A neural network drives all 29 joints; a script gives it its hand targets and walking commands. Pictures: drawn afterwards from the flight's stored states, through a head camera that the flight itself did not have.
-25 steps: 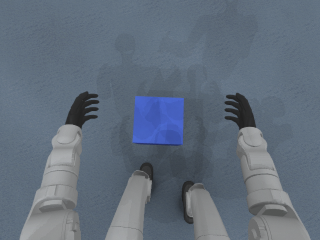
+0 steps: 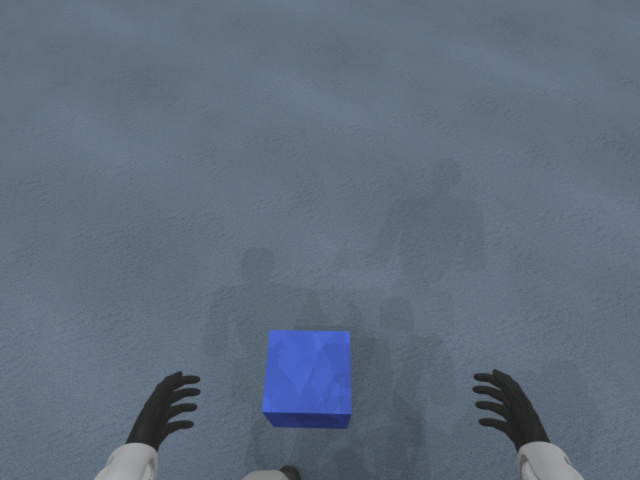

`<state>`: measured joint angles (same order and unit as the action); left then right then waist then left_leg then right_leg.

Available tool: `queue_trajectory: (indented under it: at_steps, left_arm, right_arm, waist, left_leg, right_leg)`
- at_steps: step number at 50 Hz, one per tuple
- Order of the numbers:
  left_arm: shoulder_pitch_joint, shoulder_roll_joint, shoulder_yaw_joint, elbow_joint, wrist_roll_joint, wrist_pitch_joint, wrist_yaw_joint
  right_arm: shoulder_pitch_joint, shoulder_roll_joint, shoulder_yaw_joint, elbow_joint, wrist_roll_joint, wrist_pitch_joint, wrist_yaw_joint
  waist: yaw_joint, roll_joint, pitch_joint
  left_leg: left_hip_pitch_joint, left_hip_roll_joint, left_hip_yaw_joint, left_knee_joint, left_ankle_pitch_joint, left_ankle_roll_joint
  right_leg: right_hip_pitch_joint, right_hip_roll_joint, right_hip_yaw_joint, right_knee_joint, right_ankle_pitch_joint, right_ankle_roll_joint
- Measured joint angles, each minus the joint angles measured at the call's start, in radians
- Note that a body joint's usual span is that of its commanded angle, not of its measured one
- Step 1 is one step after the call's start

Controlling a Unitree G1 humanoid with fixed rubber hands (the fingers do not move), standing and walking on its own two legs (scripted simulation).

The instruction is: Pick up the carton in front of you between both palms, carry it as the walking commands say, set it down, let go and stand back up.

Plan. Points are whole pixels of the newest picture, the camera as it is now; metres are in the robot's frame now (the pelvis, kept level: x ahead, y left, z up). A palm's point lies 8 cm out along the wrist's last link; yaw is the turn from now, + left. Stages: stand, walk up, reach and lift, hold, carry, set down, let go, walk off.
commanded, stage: let go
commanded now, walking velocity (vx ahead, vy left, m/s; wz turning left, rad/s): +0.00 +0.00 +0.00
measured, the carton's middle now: (309, 381) +0.36 +0.07 -0.65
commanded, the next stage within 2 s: stand in 0.46 s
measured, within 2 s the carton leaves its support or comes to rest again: neither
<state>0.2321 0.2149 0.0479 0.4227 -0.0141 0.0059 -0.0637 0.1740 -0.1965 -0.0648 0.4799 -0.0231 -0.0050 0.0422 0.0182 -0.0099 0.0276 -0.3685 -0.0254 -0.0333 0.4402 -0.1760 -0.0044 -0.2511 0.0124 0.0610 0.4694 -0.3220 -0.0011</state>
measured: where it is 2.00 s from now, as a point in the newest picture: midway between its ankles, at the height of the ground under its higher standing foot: outside the picture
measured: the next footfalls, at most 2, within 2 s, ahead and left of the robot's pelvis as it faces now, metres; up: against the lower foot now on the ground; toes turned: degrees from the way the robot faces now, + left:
none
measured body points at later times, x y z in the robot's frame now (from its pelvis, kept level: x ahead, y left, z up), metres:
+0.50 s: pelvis +0.01 +0.00 +0.00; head +0.02 +0.00 +0.45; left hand +0.18 +0.24 -0.08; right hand +0.17 -0.24 -0.08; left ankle +0.03 +0.12 -0.74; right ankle -0.06 -0.12 -0.74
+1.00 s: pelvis +0.02 +0.01 +0.00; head +0.02 +0.03 +0.45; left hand +0.15 +0.30 -0.11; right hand +0.14 -0.29 -0.10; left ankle +0.03 +0.12 -0.74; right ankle -0.06 -0.12 -0.74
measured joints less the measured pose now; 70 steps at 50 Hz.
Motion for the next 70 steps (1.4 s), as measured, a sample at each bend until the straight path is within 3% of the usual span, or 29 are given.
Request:
queue_trajectory:
  at_steps: [8,19,23,28,34,70]
  left_arm:
    - [0.01,0.012,-0.001,-0.008,0.016,0.078,-0.011]
    - [-0.006,0.004,0.002,-0.011,0.032,0.119,-0.007]
    - [-0.003,0.012,-0.005,-0.028,0.037,0.171,0.022]
    - [-0.01,0.068,-0.005,0.082,0.049,0.095,0.073]
    - [0.007,0.116,0.009,0.183,0.055,0.043,0.08]
    - [-0.039,0.156,-0.038,0.487,0.047,-0.004,0.088]
  right_arm:
    - [0.051,-0.017,0.028,-0.036,0.02,0.068,0.017]
    - [0.036,0.001,0.024,-0.049,0.008,0.115,0.023]
    - [0.043,-0.004,0.029,-0.025,0.017,0.097,0.001]
    - [0.013,-0.048,0.034,0.14,-0.019,0.055,-0.046]
    - [-0.001,-0.102,0.017,0.243,-0.026,0.023,-0.063]
    - [-0.072,-0.15,0.044,0.528,-0.002,0.003,-0.061]
  waist:
    - [-0.017,-0.028,0.047]
    - [-0.018,-0.027,0.082]
    - [-0.018,-0.019,0.066]
    - [-0.011,-0.02,0.009]
    - [-0.013,-0.034,-0.01]
    - [-0.022,-0.023,-0.008]
  left_leg:
    - [0.166,0.006,0.0,-0.038,-0.005,-0.014]
    - [0.226,0.005,0.01,-0.03,-0.024,-0.009]
    - [0.206,-0.002,0.005,-0.001,-0.039,-0.004]
    - [0.131,0.007,0.007,0.073,-0.077,-0.001]
    - [0.107,0.011,0.013,0.095,-0.093,0.005]
    - [0.175,0.003,0.028,-0.006,-0.036,0.023]
  right_leg:
    - [0.157,0.004,0.0,-0.022,-0.011,-0.019]
    - [0.222,0.002,0.011,-0.029,-0.019,-0.014]
    - [0.211,-0.003,0.004,-0.013,-0.03,-0.008]
    - [0.15,0.008,0.006,0.027,-0.049,-0.002]
    - [0.134,0.012,0.013,0.027,-0.051,0.002]
    - [0.205,-0.004,0.028,-0.09,0.019,0.018]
